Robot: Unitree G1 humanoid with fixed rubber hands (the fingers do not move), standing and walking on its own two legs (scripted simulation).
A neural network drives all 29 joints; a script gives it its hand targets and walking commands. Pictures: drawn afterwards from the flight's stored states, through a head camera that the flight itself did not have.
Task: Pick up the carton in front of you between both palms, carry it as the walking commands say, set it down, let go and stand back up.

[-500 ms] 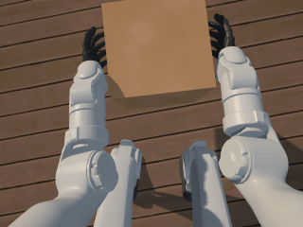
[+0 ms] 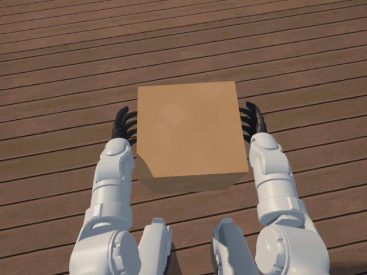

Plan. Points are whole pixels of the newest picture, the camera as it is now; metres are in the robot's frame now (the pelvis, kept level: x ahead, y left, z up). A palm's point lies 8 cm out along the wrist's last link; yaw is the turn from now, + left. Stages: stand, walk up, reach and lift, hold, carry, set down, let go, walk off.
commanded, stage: reach and lift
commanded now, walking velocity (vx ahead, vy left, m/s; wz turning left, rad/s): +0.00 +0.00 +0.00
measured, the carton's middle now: (189, 145) +0.43 +0.01 -0.10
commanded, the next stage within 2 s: hold in 1.70 s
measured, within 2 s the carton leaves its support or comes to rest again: neither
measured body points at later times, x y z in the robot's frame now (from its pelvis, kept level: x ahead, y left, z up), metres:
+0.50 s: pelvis +0.04 +0.01 +0.13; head +0.09 +0.00 +0.57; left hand +0.38 +0.16 +0.11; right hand +0.38 -0.14 +0.11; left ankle +0.07 +0.13 -0.58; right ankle +0.08 -0.12 -0.58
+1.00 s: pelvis +0.04 +0.01 +0.16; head +0.03 +0.01 +0.61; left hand +0.36 +0.16 +0.17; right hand +0.35 -0.15 +0.17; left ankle +0.07 +0.13 -0.58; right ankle +0.08 -0.12 -0.58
